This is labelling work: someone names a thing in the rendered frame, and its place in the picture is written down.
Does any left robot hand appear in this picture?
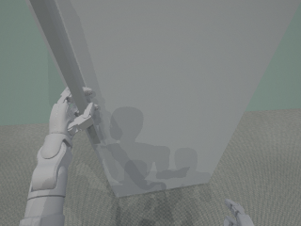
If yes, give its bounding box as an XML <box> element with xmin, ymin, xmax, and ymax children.
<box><xmin>49</xmin><ymin>87</ymin><xmax>99</xmax><ymax>140</ymax></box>

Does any robot left forearm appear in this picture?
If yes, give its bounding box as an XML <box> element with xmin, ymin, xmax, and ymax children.
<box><xmin>19</xmin><ymin>133</ymin><xmax>73</xmax><ymax>226</ymax></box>

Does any right robot hand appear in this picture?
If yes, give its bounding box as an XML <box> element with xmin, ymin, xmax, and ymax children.
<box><xmin>223</xmin><ymin>199</ymin><xmax>254</xmax><ymax>226</ymax></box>

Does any fridge door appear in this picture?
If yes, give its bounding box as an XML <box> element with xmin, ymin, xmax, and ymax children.
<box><xmin>24</xmin><ymin>0</ymin><xmax>301</xmax><ymax>198</ymax></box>

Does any handle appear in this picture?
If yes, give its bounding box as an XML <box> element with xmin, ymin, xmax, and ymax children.
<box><xmin>29</xmin><ymin>0</ymin><xmax>101</xmax><ymax>144</ymax></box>

